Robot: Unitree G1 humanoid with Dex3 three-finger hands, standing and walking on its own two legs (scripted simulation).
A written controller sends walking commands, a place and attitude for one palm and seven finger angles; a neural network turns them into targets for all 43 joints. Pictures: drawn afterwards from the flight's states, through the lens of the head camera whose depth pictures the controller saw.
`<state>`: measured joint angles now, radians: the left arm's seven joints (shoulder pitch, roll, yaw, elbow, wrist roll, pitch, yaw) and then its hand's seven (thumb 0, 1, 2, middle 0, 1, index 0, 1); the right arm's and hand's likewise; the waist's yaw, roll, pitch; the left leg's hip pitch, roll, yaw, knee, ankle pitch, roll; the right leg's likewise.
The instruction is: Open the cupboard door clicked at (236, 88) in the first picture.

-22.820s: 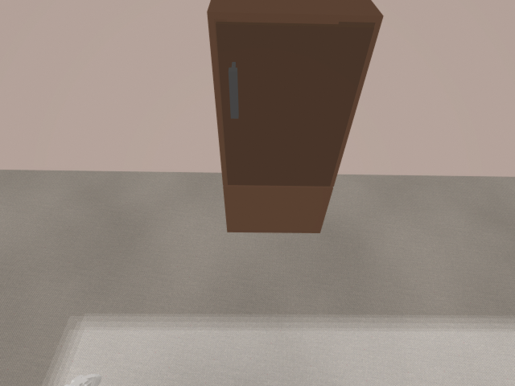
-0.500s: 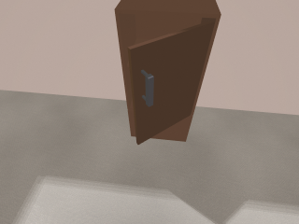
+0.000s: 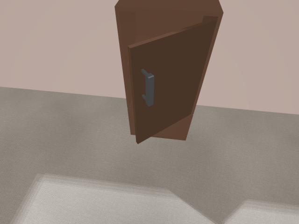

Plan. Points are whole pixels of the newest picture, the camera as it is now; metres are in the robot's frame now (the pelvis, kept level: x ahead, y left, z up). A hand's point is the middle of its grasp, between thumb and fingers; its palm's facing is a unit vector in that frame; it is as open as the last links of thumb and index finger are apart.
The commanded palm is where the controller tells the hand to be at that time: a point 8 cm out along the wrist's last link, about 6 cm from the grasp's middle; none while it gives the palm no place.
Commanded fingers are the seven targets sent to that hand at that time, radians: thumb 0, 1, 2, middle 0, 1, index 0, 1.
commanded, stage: look to check the result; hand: left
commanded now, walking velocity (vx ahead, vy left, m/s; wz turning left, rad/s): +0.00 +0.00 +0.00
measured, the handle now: (146, 87) +0.59 +0.05 +0.00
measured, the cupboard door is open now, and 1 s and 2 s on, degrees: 41 41 41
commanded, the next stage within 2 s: walk to a spot facing it in 0.10 s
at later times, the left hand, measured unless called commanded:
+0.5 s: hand out of the picture +0.02 +0.17 -0.18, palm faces -0.04 -0.98 -0.20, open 7.4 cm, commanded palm none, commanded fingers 0.00 0.90 0.90 -0.20 -0.30 -0.20 -0.30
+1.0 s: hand out of the picture +0.11 +0.15 -0.16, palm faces -0.27 -0.93 -0.26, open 7.4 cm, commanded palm none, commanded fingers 0.00 0.90 0.90 -0.20 -0.30 -0.20 -0.30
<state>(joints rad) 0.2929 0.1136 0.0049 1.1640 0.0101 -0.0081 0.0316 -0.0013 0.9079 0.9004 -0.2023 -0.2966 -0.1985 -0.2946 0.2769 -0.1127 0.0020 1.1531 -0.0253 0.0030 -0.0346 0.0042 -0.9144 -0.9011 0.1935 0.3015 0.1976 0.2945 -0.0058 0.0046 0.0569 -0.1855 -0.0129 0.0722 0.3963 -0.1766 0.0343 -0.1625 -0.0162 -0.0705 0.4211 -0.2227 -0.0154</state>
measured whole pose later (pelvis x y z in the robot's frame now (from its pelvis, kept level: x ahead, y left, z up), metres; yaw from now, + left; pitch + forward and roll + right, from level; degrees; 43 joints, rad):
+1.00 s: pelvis +0.00 -0.03 +0.00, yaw -22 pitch +1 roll +2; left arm 0.26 0.20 0.08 0.92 0.02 0.03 0.00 0.00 0.90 0.90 -0.21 -0.30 -0.20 -0.30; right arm 0.01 -0.21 -0.06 0.88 -0.01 0.05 -0.03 0.00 -0.91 -0.90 0.19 0.30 0.20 0.29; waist 0.06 -0.02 0.10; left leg -0.45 0.01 -0.05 0.96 -0.41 -0.05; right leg -0.26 0.11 0.17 0.47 -0.20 -0.08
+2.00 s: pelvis +0.00 -0.01 -0.01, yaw -59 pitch +0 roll -1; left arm 0.16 0.23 0.06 0.88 0.02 0.05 -0.04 0.00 0.91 0.90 -0.20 -0.30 -0.20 -0.29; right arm 0.29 -0.19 -0.03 0.90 -0.03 0.01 -0.02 0.00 -0.90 -0.90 0.20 0.30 0.20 0.30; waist -0.02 0.02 0.09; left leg -0.28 0.17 0.19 0.59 -0.29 -0.05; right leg -0.31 -0.01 -0.08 0.63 -0.34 0.01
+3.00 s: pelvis +0.03 -0.30 +0.00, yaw -88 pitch +0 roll +0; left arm 0.17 0.20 0.07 0.97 0.01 -0.05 0.00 -0.02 0.95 0.90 -0.21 -0.30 -0.20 -0.30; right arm 0.28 -0.16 -0.05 1.01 -0.03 -0.02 0.00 0.01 -0.91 -0.90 0.19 0.30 0.20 0.29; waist -0.06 -0.02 0.08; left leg -0.54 0.15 0.06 1.01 -0.29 -0.05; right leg -0.22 0.04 -0.09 0.44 -0.23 -0.09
